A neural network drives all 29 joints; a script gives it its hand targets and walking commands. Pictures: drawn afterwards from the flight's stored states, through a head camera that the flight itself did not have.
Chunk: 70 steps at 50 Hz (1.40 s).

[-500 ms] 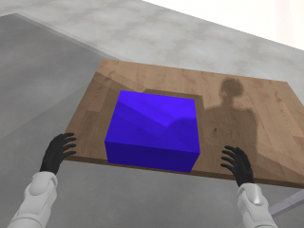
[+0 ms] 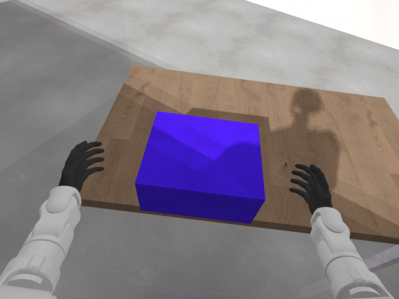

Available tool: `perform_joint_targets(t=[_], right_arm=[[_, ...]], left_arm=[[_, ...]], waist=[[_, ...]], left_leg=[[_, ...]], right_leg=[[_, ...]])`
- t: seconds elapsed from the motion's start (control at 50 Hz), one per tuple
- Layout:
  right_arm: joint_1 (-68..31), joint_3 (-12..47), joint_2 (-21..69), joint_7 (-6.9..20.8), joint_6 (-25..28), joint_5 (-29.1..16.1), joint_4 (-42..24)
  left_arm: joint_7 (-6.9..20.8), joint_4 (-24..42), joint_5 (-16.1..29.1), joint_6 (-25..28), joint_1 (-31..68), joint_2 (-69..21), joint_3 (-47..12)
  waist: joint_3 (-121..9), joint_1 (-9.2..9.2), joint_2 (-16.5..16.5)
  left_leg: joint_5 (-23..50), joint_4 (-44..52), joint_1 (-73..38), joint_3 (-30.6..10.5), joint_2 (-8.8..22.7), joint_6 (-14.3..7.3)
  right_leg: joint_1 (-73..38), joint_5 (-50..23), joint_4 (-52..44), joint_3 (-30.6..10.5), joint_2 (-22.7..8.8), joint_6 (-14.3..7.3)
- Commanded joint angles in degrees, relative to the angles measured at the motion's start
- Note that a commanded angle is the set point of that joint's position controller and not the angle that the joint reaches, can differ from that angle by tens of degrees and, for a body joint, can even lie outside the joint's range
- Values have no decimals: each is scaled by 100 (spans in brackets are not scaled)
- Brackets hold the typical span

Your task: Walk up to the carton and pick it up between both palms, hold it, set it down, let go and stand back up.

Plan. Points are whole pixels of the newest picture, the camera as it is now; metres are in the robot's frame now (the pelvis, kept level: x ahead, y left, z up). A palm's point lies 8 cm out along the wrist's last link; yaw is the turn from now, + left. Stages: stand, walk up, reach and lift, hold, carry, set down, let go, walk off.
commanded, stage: reach and lift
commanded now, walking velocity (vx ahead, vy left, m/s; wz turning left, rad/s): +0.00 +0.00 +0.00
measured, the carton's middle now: (201, 165) +0.50 -0.02 -0.11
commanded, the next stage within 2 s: none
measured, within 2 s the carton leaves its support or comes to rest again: neither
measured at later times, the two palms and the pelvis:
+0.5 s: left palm (75, 149) +0.42 +0.27 +0.05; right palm (309, 164) +0.40 -0.25 +0.05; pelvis -0.01 +0.00 -0.01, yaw -1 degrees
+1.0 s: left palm (85, 154) +0.44 +0.26 +0.01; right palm (299, 171) +0.41 -0.25 +0.01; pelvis -0.03 +0.01 -0.05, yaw -2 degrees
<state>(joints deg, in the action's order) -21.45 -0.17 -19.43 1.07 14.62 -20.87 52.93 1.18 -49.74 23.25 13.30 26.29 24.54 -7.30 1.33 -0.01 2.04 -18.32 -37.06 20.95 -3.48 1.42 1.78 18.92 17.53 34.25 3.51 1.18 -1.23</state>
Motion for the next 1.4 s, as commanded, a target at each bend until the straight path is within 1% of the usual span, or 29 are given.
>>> perform_joint_targets(t=[0.0,0.04,0.1,0.12,0.16,0.24,0.28,0.34,0.42,0.46,0.48,0.58,0.62,0.64,0.66,0.7,0.76,0.8,0.86,0.9,1.0,1.04,1.12,1.16,1.22,1.26,1.28,1.34,1.38], right_arm=[[-2685,273,-1518,-17,229,-655,-413],[-2985,509,-1493,-18,172,-630,-331],[-3416,418,-1659,9,120,-731,336],[-3474,535,-1674,67,134,-723,281],[-3864,470,-1676,41,154,-770,223],[-4006,614,-1732,42,138,-854,239],[-4365,620,-1726,83,8,-876,770],[-4732,477,-1919,128,109,-850,584],[-4921,560,-1761,82,-51,-724,1248],[-5152,390,-1971,93,-41,-695,1720],[-5524,480,-1956,122,-48,-649,1444],[-5718,603,-1792,123,43,-699,1445],[-6034,606,-1910,130,-64,-820,1645],[-6405,471,-2029,123,-125,-678,1571],[-6202,454,-2088,127,-70,-635,1594],[-6392,217,-2245,116,72,-610,1391],[-6167,350,-1974,267,-116,-609,2311],[-6286,295,-2091,263,9,-520,1927],[-6232,356,-2063,285,203,-572,2156],[-6234,258,-1975,358,192,-521,2322],[-6322,419,-1864,347,360,-456,1937],[-6486,271,-1822,363,487,-460,1745],[-6236,150,-2040,270,628,-305,1987],[-6472,-41,-2064,275,796,-226,1874],[-6106,50,-1945,241,956,-200,1426],[-5977,276,-1764,226,980,-256,1915],[-5861,197,-1766,251,993,-266,2159],[-5907,199,-1945,215,1116,-295,1929],[-5928,118,-1817,188,1236,-332,1605]], left_arm=[[-31,128,-77,112,2385,1214,346],[66,-360,29,72,2626,1227,500],[66,-336,-88,18,3143,1200,301],[68,-605,-110,-27,2943,1135,228],[93,-632,112,40,3496,1129,148],[123,-1062,26,92,3528,1431,283],[100,-1139,133,118,4060,1238,-9],[50,-1261,198,181,4271,1327,-14],[80,-1777,312,237,4605,1373,-154],[137,-1868,224,183,4752,1147,-392],[100,-2235,346,191,5036,1165,-450],[51,-2474,449,432,5303,1364,-391],[115,-2857,624,387,5554,1241,-584],[78,-2671,657,383,6166,1217,-795],[48,-2787,525,365,5910,1332,-494],[-48,-2349,644,478,6139,1271,-748],[-23,-3158,623,398,6031,929,-960],[-43,-2791,712,494,6151,1051,-898],[-56,-2922,645,617,6098,985,-796],[-25,-3179,547,635,6097,982,-765],[8,-3152,856,932,6205,786,-1119],[-101,-2866,761,1101,6467,808,-967],[-58,-3143,660,1123,6137,851,-1015],[-146,-2909,507,1233,6350,715,-1012],[-219,-2466,379,1294,6025,742,-784],[-191,-2855,263,1346,5814,783,-481],[-194,-2837,191,1323,5861,740,-580],[-270,-2678,70,1370,5781,682,-318],[-289,-2039,-16,1465,5823,753,-25]], waist=[[-3566,-216,-471],[-3473,-46,-21],[-3554,-240,-571],[-3627,-71,-331],[-4005,-167,-75],[-4099,-39,-170],[-4151,-128,-473],[-4864,-97,-298],[-4869,-249,-297],[-4699,-429,-638],[-4934,-242,-419],[-5439,-186,-305],[-5381,-172,-149],[-5605,-372,-379],[-5654,-170,-285],[-6304,-268,-538],[-5278,-273,-709],[-5909,-232,-339],[-6207,-246,-605],[-5809,-150,-611],[-6235,-260,-335],[-6785,-187,-628],[-6923,-321,-324],[-7123,-225,-883],[-7583,-172,-758],[-7365,28,-571],[-7434,-124,-749],[-7820,138,-654],[-8270,56,-761]], left_leg=[[2427,231,-238,406,-285,18],[2304,259,75,399,-305,-98],[2690,105,-94,384,-318,80],[2695,77,-98,328,-230,42],[2375,28,362,416,-285,-36],[2417,-47,699,453,-324,-47],[2416,-79,466,368,-247,20],[2747,-369,336,313,-180,50],[2366,-478,780,360,-210,36],[2406,-507,452,272,-178,129],[2273,-549,586,314,-139,91],[2176,-781,1220,377,-171,49],[1952,-696,1234,375,-181,36],[1705,-684,1257,360,-202,85],[1784,-764,1276,312,-151,93],[2291,-896,741,320,-103,186],[1717,-913,982,308,-92,164],[1758,-1011,1165,293,-98,142],[1927,-1281,1171,358,-139,206],[1460,-1369,1669,360,-118,143],[1153,-1518,2013,497,-167,93],[1041,-1637,2290,456,-191,164],[984,-1819,2363,474,-184,156],[1297,-2004,2071,449,-145,280],[1561,-2306,2141,403,-159,314],[1680,-2416,2440,565,-189,226],[1592,-2363,2273,538,-189,257],[2127,-2532,2178,579,-172,286],[2500,-2683,2191,592,-217,290]], right_leg=[[-480,-2919,-195,-337,-68,265],[-626,-3002,-198,-441,-153,335],[-443,-3134,-77,-328,-90,244],[-287,-3019,-116,-268,-44,266],[-321,-3135,-34,-304,-98,305],[-560,-3657,190,-435,-160,377],[58,-3044,140,-284,-120,288],[398,-3150,335,-192,-72,269],[211,-3159,433,-260,-176,350],[991,-2815,404,-47,-66,251],[1114,-2418,413,-23,-88,223],[974,-2965,769,-103,-119,339],[1109,-2491,622,-55,-162,367],[1235,-2243,567,26,-143,373],[1408,-2087,621,-38,-124,307],[1845,-2310,693,197,10,282],[2469,-1369,784,181,-61,225],[2305,-1490,825,194,21,242],[2446,-1862,991,220,-25,313],[2687,-1098,1226,107,-25,279],[2616,-1369,1379,151,-63,395],[2792,-944,1541,135,-54,366],[2860,-1261,1685,226,30,410],[3561,-998,1888,335,76,361],[3759,-1052,2037,352,130,371],[3335,-1410,2096,189,75,385],[3553,-1298,2090,243,92,424],[3636,-1474,2179,250,160,411],[3237,-1987,2324,125,156,468]])
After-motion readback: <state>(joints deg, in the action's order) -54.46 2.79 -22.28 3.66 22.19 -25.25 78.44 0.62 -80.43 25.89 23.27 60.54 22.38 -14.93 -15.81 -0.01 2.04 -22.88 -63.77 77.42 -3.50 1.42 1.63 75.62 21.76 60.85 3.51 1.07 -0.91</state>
